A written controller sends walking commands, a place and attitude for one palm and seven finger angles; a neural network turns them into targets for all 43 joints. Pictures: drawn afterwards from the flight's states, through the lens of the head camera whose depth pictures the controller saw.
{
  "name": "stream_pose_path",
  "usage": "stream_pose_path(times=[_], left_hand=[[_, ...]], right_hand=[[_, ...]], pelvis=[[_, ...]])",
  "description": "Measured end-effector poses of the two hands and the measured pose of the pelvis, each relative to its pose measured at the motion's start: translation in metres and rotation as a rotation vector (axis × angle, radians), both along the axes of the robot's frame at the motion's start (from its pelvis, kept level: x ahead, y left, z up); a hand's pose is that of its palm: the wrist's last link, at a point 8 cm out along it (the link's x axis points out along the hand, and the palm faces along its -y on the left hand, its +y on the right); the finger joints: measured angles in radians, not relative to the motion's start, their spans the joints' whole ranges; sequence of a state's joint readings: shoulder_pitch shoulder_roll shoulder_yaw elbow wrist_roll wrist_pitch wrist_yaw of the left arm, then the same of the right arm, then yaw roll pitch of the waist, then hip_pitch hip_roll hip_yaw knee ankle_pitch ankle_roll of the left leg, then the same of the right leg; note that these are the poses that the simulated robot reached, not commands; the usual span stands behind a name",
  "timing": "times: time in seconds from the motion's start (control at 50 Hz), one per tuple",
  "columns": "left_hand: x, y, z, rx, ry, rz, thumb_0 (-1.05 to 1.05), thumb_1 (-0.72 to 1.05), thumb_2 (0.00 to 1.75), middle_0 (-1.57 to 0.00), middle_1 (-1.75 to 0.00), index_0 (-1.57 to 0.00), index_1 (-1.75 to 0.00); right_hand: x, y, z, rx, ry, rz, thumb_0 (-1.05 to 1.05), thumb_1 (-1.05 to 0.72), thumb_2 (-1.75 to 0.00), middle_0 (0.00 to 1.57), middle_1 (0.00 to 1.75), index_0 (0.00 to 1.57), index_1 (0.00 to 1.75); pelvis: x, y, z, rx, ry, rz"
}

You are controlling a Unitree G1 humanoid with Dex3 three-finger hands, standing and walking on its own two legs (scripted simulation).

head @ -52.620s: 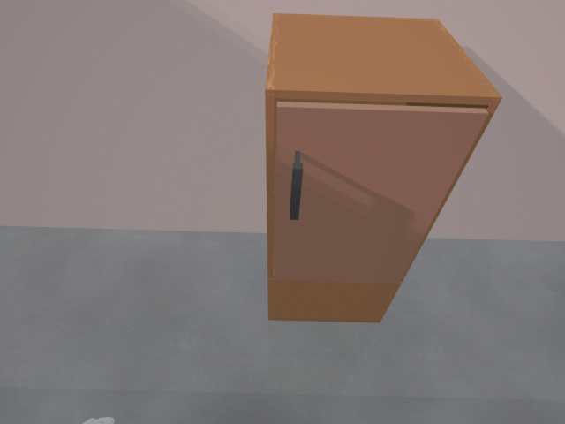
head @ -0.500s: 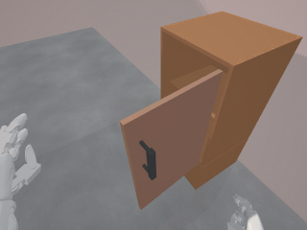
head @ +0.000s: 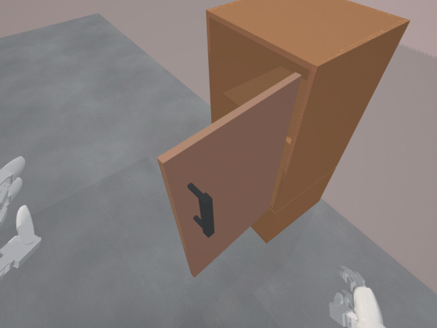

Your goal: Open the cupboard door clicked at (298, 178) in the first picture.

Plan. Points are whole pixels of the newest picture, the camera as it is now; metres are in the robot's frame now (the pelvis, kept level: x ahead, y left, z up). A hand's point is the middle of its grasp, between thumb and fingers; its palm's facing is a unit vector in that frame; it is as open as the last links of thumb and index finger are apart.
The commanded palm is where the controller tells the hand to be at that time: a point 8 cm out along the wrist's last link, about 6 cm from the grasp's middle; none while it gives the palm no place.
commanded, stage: step back with the hand held close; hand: left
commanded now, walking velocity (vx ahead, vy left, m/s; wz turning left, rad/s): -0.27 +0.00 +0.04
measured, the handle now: (201, 211) +0.35 +0.07 -0.02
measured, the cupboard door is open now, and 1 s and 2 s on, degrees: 96 96 96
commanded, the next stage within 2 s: stop stepping back and stand still in 0.72 s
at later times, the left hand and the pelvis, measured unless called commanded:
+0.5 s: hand out of the picture +0.07 +0.30 +0.15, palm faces +0.50 -0.72 -0.48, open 7.4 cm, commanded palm +0.02 +0.33 +0.17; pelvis -0.10 +0.02 -0.02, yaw +5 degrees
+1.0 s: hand out of the picture +0.00 +0.27 +0.15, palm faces +0.36 -0.82 -0.45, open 7.4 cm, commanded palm -0.06 +0.32 +0.17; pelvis -0.20 +0.02 -0.02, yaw -1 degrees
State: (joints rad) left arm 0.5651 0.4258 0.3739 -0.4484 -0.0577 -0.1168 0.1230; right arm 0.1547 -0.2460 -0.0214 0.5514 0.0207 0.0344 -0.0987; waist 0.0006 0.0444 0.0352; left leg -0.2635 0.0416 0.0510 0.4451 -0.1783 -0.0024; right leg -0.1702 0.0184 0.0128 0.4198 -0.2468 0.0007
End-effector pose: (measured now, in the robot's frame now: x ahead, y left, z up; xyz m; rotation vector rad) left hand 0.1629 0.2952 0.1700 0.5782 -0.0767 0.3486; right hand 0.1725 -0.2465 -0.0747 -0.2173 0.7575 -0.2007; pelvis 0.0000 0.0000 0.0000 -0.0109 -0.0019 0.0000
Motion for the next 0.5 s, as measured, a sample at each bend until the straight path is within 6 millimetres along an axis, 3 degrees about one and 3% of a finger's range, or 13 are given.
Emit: stream_pose_path(times=[0.28, 0.5], left_hand=[[-0.064, 0.028, 0.002, 0.027, -0.109, 0.014, 0.01, 0.89, 0.90, -0.21, -0.30, -0.22, -0.30], [-0.137, 0.033, 0.004, 0.039, -0.168, 0.099, 0.01, 0.89, 0.90, -0.21, -0.30, -0.22, -0.30]], right_hand=[[-0.064, 0.029, -0.001, -0.023, -0.003, 0.035, 0.01, -0.90, -0.90, 0.20, 0.30, 0.20, 0.30], [-0.094, 0.046, -0.019, -0.005, 0.015, 0.147, 0.01, -0.90, -0.90, 0.20, 0.30, 0.20, 0.30]], pelvis=[[-0.055, 0.020, -0.007, -0.028, -0.014, 0.023], [-0.098, 0.018, -0.016, -0.032, -0.017, 0.088]])
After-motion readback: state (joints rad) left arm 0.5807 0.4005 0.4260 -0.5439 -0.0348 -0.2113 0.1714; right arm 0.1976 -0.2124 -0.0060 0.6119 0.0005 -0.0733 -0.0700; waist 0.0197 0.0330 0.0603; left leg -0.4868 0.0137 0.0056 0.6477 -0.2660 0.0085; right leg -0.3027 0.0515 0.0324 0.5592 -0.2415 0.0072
